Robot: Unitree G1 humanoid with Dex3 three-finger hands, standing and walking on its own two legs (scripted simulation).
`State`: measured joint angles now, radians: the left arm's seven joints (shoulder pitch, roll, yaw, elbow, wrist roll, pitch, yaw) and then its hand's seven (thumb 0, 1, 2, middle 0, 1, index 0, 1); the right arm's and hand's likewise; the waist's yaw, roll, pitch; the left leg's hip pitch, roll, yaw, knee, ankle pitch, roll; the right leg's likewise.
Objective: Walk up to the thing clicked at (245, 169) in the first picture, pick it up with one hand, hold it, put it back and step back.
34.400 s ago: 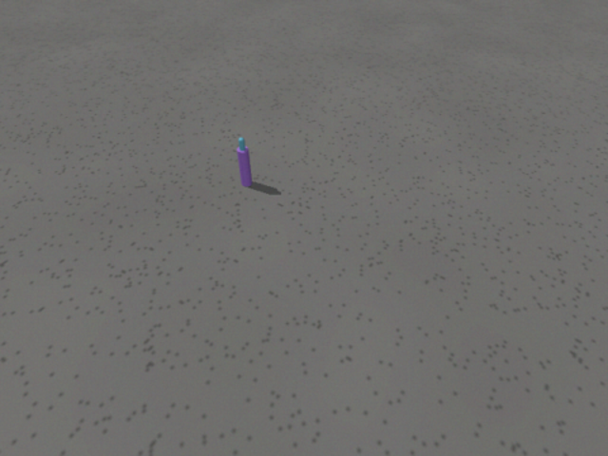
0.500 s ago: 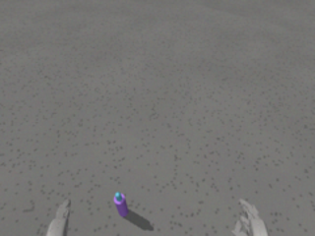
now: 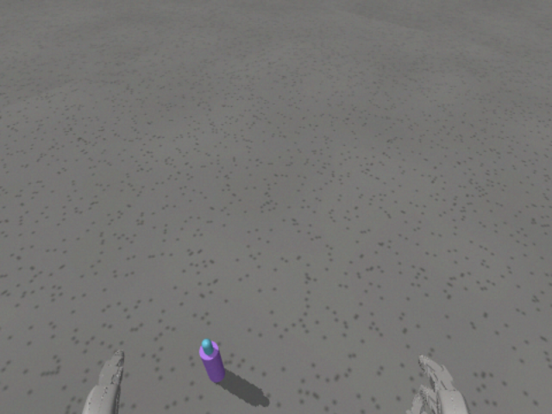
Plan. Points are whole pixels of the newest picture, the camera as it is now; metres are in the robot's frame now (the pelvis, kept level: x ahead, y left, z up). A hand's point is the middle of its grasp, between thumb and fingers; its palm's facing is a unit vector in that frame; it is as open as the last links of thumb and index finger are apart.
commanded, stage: home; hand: left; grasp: from the side
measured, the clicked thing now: (211, 359) +0.42 +0.19 -0.58
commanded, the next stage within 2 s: stand in 0.90 s
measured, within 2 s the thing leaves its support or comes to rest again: neither
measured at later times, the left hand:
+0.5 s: hand out of the picture +0.17 +0.19 -0.06, palm faces +0.11 -0.95 -0.28, open 17.5 cm
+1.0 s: hand out of the picture +0.17 +0.19 -0.06, palm faces +0.11 -0.95 -0.28, open 17.7 cm
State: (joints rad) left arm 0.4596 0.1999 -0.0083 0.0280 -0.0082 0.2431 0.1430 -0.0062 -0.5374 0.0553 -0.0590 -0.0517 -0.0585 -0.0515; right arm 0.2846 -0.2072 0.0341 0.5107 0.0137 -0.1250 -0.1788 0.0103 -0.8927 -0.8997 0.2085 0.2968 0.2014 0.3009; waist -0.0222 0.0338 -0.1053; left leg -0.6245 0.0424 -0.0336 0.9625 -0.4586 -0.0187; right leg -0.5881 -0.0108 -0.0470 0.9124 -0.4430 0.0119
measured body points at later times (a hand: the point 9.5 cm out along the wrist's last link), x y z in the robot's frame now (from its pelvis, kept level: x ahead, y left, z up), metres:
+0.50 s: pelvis +0.00 +0.00 +0.00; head +0.02 +0.01 +0.45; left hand +0.16 +0.24 -0.04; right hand +0.16 -0.23 -0.07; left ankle +0.02 +0.13 -0.69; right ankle +0.01 -0.13 -0.69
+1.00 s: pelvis +0.00 +0.01 +0.00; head +0.02 +0.01 +0.45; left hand +0.16 +0.24 -0.04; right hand +0.16 -0.23 -0.07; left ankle +0.02 +0.13 -0.69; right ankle +0.01 -0.13 -0.69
